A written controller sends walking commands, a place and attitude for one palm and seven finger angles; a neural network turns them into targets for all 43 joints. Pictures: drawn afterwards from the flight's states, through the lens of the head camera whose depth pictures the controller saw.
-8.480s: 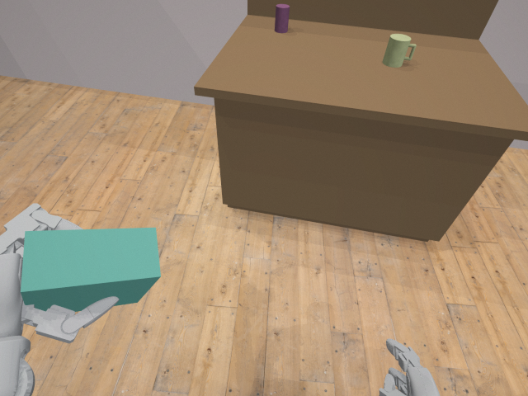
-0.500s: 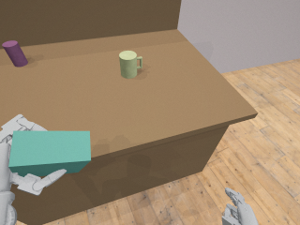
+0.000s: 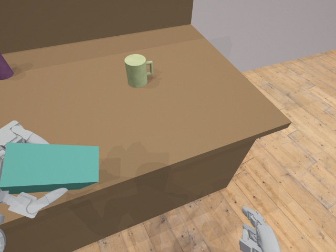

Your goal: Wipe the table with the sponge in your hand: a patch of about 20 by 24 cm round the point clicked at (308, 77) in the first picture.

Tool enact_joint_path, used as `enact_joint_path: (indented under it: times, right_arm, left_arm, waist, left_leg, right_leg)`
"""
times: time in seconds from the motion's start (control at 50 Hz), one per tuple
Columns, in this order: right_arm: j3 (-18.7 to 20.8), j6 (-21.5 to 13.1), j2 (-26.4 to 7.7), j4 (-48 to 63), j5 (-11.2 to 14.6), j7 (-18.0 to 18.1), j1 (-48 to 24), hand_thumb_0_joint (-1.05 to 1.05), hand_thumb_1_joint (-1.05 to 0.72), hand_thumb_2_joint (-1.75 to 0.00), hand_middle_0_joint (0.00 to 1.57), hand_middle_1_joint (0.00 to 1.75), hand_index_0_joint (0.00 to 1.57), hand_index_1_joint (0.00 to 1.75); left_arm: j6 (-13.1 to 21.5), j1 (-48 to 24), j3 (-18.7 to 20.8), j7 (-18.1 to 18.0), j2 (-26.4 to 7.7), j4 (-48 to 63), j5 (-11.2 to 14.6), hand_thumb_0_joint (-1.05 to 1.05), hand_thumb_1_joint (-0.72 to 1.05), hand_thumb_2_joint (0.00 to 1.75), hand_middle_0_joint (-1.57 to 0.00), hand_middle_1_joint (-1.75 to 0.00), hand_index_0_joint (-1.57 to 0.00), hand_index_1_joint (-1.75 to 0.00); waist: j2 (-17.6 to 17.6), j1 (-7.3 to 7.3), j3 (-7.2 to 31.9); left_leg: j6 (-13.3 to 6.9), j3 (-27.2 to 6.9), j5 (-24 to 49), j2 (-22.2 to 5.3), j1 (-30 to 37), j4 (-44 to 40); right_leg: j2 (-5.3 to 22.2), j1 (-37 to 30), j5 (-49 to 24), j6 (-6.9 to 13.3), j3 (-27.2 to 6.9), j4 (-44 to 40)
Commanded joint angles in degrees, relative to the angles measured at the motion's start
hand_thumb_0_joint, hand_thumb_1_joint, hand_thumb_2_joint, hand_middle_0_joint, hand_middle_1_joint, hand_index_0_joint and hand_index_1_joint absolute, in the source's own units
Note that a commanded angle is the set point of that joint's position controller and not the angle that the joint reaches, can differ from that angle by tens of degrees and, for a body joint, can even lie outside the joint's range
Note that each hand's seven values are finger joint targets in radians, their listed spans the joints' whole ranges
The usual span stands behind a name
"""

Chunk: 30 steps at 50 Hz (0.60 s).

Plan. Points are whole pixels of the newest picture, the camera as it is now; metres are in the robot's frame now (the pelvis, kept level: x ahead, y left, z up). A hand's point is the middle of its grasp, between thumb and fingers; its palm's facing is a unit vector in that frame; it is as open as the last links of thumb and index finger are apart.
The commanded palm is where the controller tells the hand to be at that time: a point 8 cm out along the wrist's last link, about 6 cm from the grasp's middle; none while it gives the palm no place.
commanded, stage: shuffle to correct the standing spot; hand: left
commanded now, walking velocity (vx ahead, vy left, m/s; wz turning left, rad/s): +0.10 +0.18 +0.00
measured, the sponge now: (64, 170) +0.23 +0.20 +0.15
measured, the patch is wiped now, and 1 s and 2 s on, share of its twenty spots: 0.00 0.00 0.00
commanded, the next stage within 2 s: come to a stop and stand still in 0.48 s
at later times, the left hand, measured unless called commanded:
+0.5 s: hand out of the picture +0.22 +0.33 +0.17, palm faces +0.42 -0.80 -0.44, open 10.1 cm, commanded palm +0.16 +0.36 +0.18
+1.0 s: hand out of the picture +0.25 +0.36 +0.16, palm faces +0.36 -0.84 -0.40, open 10.1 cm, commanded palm +0.19 +0.39 +0.18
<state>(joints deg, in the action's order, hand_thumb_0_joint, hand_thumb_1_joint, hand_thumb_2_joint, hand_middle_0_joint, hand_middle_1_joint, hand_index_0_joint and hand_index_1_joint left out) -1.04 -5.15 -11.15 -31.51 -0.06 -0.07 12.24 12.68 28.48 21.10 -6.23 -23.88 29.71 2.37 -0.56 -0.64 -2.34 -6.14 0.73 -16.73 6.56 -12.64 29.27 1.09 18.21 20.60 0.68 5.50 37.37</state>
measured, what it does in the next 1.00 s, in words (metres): steps to the left: right foot, then left foot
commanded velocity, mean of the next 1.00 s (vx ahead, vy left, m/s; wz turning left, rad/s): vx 0.06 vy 0.06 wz -0.06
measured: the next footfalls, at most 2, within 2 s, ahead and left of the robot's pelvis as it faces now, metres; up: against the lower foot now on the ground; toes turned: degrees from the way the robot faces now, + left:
right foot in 0.02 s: +0.05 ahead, -0.10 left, +0.00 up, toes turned -6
left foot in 0.30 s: +0.09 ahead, +0.22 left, +0.00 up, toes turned +1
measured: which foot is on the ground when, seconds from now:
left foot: down 0.00-0.04, up 0.06-0.28, down 0.30-1.00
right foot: up 0.00-0.00, down 0.02-0.54, up 0.56-0.72, down 0.74-1.00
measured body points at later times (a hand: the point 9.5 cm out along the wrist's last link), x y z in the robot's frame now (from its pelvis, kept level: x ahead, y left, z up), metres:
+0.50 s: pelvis +0.01 +0.08 -0.02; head +0.03 +0.08 +0.43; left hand +0.19 +0.37 +0.19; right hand +0.19 -0.14 -0.10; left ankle +0.05 +0.21 -0.73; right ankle +0.01 -0.08 -0.73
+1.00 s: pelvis +0.03 +0.11 +0.01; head +0.04 +0.13 +0.46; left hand +0.22 +0.40 +0.18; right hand +0.20 -0.13 -0.06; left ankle +0.05 +0.21 -0.73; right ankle +0.03 +0.01 -0.73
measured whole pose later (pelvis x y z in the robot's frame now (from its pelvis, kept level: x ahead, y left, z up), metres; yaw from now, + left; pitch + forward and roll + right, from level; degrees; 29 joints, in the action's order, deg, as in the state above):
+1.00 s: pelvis +0.03 +0.11 +0.01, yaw -1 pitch +0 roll -1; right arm -0.7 -5.3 -12.3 -34.1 0.7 3.1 11.1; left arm 8.7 28.1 20.7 -7.1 -22.2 28.2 2.9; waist -1.4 -0.1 -1.3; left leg -1.5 4.4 -13.1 -1.0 -14.1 27.4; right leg -0.6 11.4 13.6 1.0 3.6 25.3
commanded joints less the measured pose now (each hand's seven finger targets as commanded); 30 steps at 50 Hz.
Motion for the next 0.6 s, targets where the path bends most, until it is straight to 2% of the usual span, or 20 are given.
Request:
enact_joint_path:
  times: [0.0, 0.02, 0.04, 0.06, 0.1, 0.14, 0.2, 0.24, 0.32, 0.34, 0.36, 0.38, 0.4, 0.42, 0.44, 0.48, 0.5, 0.52, 0.54, 0.58]
  right_arm:
    - [3.6, -1.8, -8.6, 8.5, 0.5, 0.8, -5.8, 0.00, -0.90, -0.90, 0.20, 0.30, 0.20, 0.30]
    - [4.8, -2.1, -8.8, 8.9, 1.0, 0.6, -4.3, 0.00, -0.90, -0.90, 0.20, 0.30, 0.20, 0.30]
    - [6.3, -2.0, -11.0, 8.2, 1.2, 0.4, -2.8, 0.00, -0.90, -0.90, 0.20, 0.30, 0.20, 0.30]
    - [5.5, -1.5, -9.7, 7.9, 1.1, 0.2, -3.6, 0.00, -0.90, -0.90, 0.20, 0.30, 0.20, 0.30]
    - [3.8, -0.3, -7.8, 6.3, 0.4, -0.1, -4.8, 0.00, -0.90, -0.90, 0.20, 0.30, 0.20, 0.30]
    - [3.1, -0.9, -6.0, 5.8, 0.3, 1.0, -5.2, 0.00, -0.90, -0.90, 0.20, 0.30, 0.20, 0.30]
    - [3.8, -3.9, -6.1, 4.9, 0.3, 3.2, -6.8, 0.00, -0.90, -0.90, 0.20, 0.30, 0.20, 0.30]
    - [4.4, -4.6, -6.1, 5.4, 0.3, 3.7, -5.6, 0.00, -0.90, -0.90, 0.20, 0.30, 0.20, 0.30]
    - [4.8, -4.8, -7.8, 6.3, 1.6, 3.4, -5.5, 0.00, -0.90, -0.90, 0.20, 0.30, 0.20, 0.30]
    - [4.6, -5.3, -7.8, 6.0, 1.5, 3.0, -6.1, 0.00, -0.90, -0.90, 0.20, 0.30, 0.20, 0.30]
    - [4.4, -5.4, -7.8, 5.8, 1.6, 2.5, -6.0, 0.00, -0.90, -0.90, 0.20, 0.30, 0.20, 0.30]
    - [4.6, -5.5, -7.6, 5.9, 2.0, 2.0, -5.8, 0.00, -0.90, -0.90, 0.20, 0.30, 0.20, 0.30]
    - [4.8, -5.2, -6.9, 6.1, 2.2, 1.7, -5.2, 0.00, -0.90, -0.90, 0.20, 0.30, 0.20, 0.30]
    - [5.1, -4.4, -6.8, 6.5, 1.7, 1.4, -4.2, 0.00, -0.90, -0.90, 0.20, 0.30, 0.20, 0.30]
    - [4.5, -4.1, -6.6, 6.2, 1.6, 1.1, -4.6, 0.00, -0.90, -0.90, 0.20, 0.30, 0.20, 0.30]
    - [3.7, -4.3, -6.4, 4.5, 1.3, 1.5, -4.7, 0.00, -0.90, -0.90, 0.20, 0.30, 0.20, 0.30]
    - [4.3, -4.8, -8.2, 5.0, 1.4, 2.2, -5.7, 0.00, -0.90, -0.90, 0.20, 0.30, 0.20, 0.30]
    - [4.3, -5.0, -8.2, 4.9, 1.0, 2.4, -5.4, 0.00, -0.90, -0.90, 0.20, 0.30, 0.20, 0.30]
    - [4.2, -5.4, -7.2, 5.1, 0.4, 2.5, -6.2, 0.00, -0.90, -0.90, 0.20, 0.30, 0.20, 0.30]
    - [4.2, -5.5, -6.8, 4.7, 0.5, 2.2, -5.6, 0.00, -0.90, -0.90, 0.20, 0.30, 0.20, 0.30]
  left_arm:
    - [4.4, 1.5, 9.7, -1.8, -10.5, 10.8, 0.7, 0.00, 0.10, 1.30, -1.20, -1.60, -1.20, -1.60]
    - [4.9, 0.6, 10.1, -2.0, -10.3, 10.7, 2.3, 0.00, 0.10, 1.30, -1.20, -1.60, -1.20, -1.60]
    - [4.8, 1.3, 9.1, -1.9, -7.8, 9.5, 2.9, 0.00, 0.10, 1.30, -1.20, -1.60, -1.20, -1.60]
    - [4.6, 1.3, 9.8, -2.2, -7.9, 10.2, 2.7, 0.00, 0.10, 1.30, -1.20, -1.60, -1.20, -1.60]
    - [4.9, -1.2, 10.0, -2.5, -8.9, 13.3, 1.4, 0.00, 0.10, 1.30, -1.20, -1.60, -1.20, -1.60]
    - [4.9, -4.4, 7.6, -2.7, -7.5, 13.8, 0.5, 0.00, 0.10, 1.30, -1.20, -1.60, -1.20, -1.60]
    - [3.8, -6.8, 7.1, -3.5, -9.2, 15.1, 0.1, 0.00, 0.10, 1.30, -1.20, -1.60, -1.20, -1.60]
    - [3.8, -8.7, 6.9, -3.1, -8.8, 15.5, 0.0, 0.00, 0.10, 1.30, -1.20, -1.60, -1.20, -1.60]
    - [3.4, -6.9, 7.5, -2.2, -8.0, 13.2, -0.2, 0.00, 0.10, 1.30, -1.20, -1.60, -1.20, -1.60]
    - [3.6, -7.9, 8.6, -2.2, -8.6, 13.1, -0.5, 0.00, 0.10, 1.30, -1.20, -1.60, -1.20, -1.60]
    - [4.0, -6.9, 9.3, -2.2, -8.3, 12.3, -0.5, 0.00, 0.10, 1.30, -1.20, -1.60, -1.20, -1.60]
    - [4.0, -4.7, 9.7, -2.1, -8.0, 11.3, -0.3, 0.00, 0.10, 1.30, -1.20, -1.60, -1.20, -1.60]
    - [3.8, -2.1, 10.8, -2.1, -9.7, 10.8, 0.1, 0.00, 0.10, 1.30, -1.20, -1.60, -1.20, -1.60]
    - [3.5, -2.2, 8.4, -1.6, -7.5, 11.5, 0.5, 0.00, 0.10, 1.30, -1.20, -1.60, -1.20, -1.60]
    - [3.3, -4.8, 8.7, -1.8, -7.7, 12.9, 0.7, 0.00, 0.10, 1.30, -1.20, -1.60, -1.20, -1.60]
    - [3.0, -7.7, 8.2, -1.6, -7.1, 13.8, 0.5, 0.00, 0.10, 1.30, -1.20, -1.60, -1.20, -1.60]
    - [3.4, -8.2, 7.8, -1.4, -7.1, 15.9, 0.3, 0.00, 0.10, 1.30, -1.20, -1.60, -1.20, -1.60]
    - [3.5, -9.5, 6.9, -1.2, -7.0, 15.2, -0.5, 0.00, 0.10, 1.30, -1.20, -1.60, -1.20, -1.60]
    - [3.3, -11.3, 7.1, -1.4, -8.0, 15.1, -1.1, 0.00, 0.10, 1.30, -1.20, -1.60, -1.20, -1.60]
    - [3.2, -10.8, 5.8, -1.5, -6.5, 13.9, -1.4, 0.00, 0.10, 1.30, -1.20, -1.60, -1.20, -1.60]
  waist:
    - [-2.2, 2.21, 14.0]
    - [-12.1, 1.22, 14.9]
    - [-13.9, 0.32, 11.2]
    - [-8.0, 0.49, 6.9]
    - [-2.3, 0.01, 7.8]
    - [-3.4, 0.21, 7.0]
    - [-4.6, 0.95, 5.9]
    - [-0.7, 0.74, 6.1]
    - [14.4, 0.90, 4.8]
    - [14.1, 1.59, 4.5]
    - [12.0, 2.08, 5.2]
    - [4.5, 2.12, 6.5]
    - [-8.0, 1.32, 7.3]
    - [-18.5, 0.52, 4.6]
    - [-17.4, 0.17, 4.1]
    - [-2.1, -1.28, 5.2]
    - [10.9, -0.61, 6.2]
    - [20.9, -0.77, 6.2]
    - [21.2, -0.31, 5.0]
    - [10.3, 0.42, 6.2]
  left_leg:
    - [5.3, -6.7, 16.1, -8.4, -22.1, 14.8]
    - [5.9, -4.2, -2.6, -4.6, -27.5, 30.7]
    - [6.1, -8.5, -11.2, -7.2, -27.8, 39.5]
    - [5.9, -12.5, -10.5, -10.3, -27.7, 41.6]
    - [5.2, -9.7, -8.3, -12.3, -23.1, 35.7]
    - [5.1, -2.1, -2.6, -11.2, -11.6, 21.2]
    - [5.3, 6.7, 4.2, -6.1, 2.6, 2.7]
    - [4.9, 5.1, 6.1, -7.3, 4.2, -1.2]
    - [-2.6, -11.6, 9.6, -18.3, -5.2, -7.5]
    - [-2.4, -9.0, 7.8, -18.0, -9.1, -6.5]
    - [-0.9, -5.4, 5.7, -16.2, -11.6, -2.1]
    - [1.8, -1.0, 1.0, -12.0, -12.4, 4.4]
    - [4.1, 2.3, -4.1, -6.9, -12.6, 11.6]
    - [5.3, 3.2, -4.7, -6.1, -12.8, 17.7]
    - [5.5, 2.3, -4.3, -7.7, -10.4, 16.5]
    - [5.3, 0.4, -1.0, -7.7, 1.1, 1.3]
    - [3.3, -7.8, 2.8, -12.8, 5.9, -6.0]
    - [0.4, -17.3, -1.0, -19.4, 5.5, -13.9]
    - [-2.3, -20.8, -2.8, -21.9, 3.7, -16.1]
    - [-4.4, -13.7, 6.9, -20.5, 2.9, -11.2]
  right_leg:
    - [11.2, -33.7, -23.0, 6.0, -10.7, -12.2]
    - [25.1, -32.0, -28.2, 13.1, -27.1, -14.6]
    - [29.7, -22.5, -24.9, 15.0, -34.1, -17.7]
    - [28.9, -15.1, -22.1, 13.8, -31.9, -17.0]
    - [23.8, -9.4, -24.8, 10.6, -22.5, -14.0]
    - [18.4, -1.8, -24.5, 7.6, -11.8, -13.9]
    - [14.0, 1.0, -16.1, 3.7, -7.8, -10.8]
    - [10.8, -0.5, -14.1, 1.5, -5.6, -3.6]
    - [1.3, 1.6, 8.9, -2.0, 0.2, 12.0]
    - [1.5, -2.2, 8.0, -1.2, -0.4, 7.9]
    - [1.6, -7.0, 2.2, -0.9, -0.2, -0.6]
    - [2.9, -10.2, -6.0, -0.1, -3.0, -8.3]
    - [8.3, -9.3, -7.2, 2.2, -12.1, -13.3]
    - [14.6, -5.6, -8.2, 5.8, -21.1, -16.8]
    - [16.8, -2.9, -8.8, 7.3, -21.0, -16.9]
    - [8.7, 2.9, -5.4, 3.5, -10.5, -5.9]
    - [1.8, 6.8, -3.8, 0.6, -5.0, 5.1]
    - [-1.3, 11.3, 8.7, -1.4, -1.3, 16.6]
    - [-0.4, 13.0, 10.2, -0.7, -3.6, 23.6]
    - [1.2, 10.7, 7.8, -0.2, -3.7, 20.7]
